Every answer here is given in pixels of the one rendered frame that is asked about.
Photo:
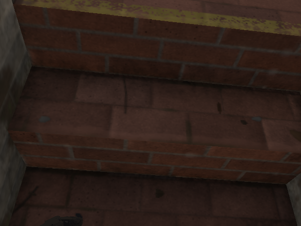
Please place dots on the robot left hand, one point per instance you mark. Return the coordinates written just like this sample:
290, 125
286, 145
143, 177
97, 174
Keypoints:
63, 221

